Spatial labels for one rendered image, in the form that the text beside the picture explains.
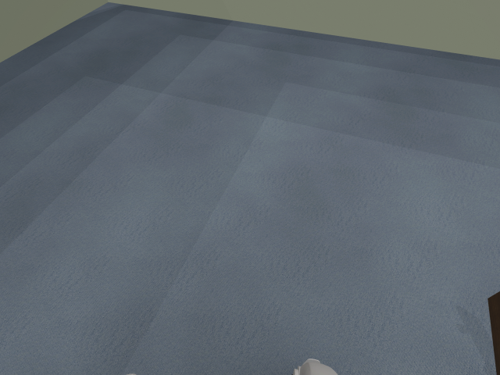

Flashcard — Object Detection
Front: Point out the right robot shin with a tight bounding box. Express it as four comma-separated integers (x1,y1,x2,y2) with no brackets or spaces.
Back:
303,359,320,365

